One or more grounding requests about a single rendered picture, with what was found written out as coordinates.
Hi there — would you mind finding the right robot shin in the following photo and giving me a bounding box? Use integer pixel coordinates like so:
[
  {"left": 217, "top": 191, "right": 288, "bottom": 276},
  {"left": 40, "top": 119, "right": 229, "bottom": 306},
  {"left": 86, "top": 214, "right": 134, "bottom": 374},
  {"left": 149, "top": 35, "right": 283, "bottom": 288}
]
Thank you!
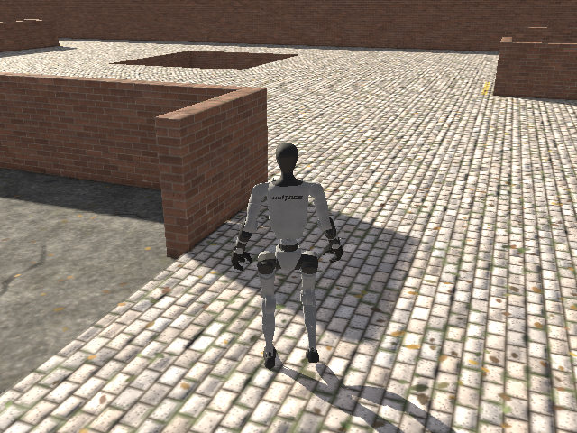
[{"left": 303, "top": 290, "right": 316, "bottom": 352}]

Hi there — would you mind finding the robot right hand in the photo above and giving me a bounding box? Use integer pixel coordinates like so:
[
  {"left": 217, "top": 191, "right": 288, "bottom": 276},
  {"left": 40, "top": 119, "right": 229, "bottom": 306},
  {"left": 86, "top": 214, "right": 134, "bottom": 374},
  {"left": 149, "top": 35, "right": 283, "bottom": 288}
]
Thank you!
[{"left": 322, "top": 245, "right": 343, "bottom": 263}]

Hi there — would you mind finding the robot left hand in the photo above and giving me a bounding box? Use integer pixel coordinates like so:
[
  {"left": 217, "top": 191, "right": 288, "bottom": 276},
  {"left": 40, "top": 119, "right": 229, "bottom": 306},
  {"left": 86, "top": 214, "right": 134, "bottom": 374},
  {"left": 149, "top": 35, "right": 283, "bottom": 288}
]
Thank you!
[{"left": 231, "top": 250, "right": 252, "bottom": 271}]

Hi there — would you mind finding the robot right thigh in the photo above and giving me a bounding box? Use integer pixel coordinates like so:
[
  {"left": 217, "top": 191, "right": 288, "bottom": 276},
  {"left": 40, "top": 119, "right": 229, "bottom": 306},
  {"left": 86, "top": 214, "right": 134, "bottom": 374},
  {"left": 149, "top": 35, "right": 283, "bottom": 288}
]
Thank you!
[{"left": 300, "top": 251, "right": 318, "bottom": 305}]

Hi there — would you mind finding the left robot upper arm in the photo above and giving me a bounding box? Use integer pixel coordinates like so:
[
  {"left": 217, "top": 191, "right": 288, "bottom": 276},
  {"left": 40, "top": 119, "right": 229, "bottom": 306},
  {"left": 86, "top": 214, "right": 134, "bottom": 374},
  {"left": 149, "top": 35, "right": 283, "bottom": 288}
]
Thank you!
[{"left": 243, "top": 182, "right": 269, "bottom": 233}]

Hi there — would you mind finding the right robot forearm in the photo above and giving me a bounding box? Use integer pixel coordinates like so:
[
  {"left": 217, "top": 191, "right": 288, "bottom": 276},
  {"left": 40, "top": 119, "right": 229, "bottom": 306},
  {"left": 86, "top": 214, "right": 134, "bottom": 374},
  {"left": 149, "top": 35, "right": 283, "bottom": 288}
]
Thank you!
[{"left": 323, "top": 217, "right": 341, "bottom": 249}]

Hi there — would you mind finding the right robot upper arm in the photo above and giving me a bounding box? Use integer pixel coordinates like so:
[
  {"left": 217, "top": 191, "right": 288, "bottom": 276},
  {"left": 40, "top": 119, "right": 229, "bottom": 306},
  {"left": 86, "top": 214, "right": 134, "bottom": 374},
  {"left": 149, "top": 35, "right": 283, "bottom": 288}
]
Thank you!
[{"left": 307, "top": 181, "right": 332, "bottom": 231}]

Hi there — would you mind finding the left robot forearm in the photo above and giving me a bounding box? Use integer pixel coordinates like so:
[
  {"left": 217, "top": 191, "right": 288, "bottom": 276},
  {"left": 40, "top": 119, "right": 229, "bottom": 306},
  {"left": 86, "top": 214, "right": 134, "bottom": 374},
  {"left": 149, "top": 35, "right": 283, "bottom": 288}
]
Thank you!
[{"left": 234, "top": 218, "right": 252, "bottom": 254}]

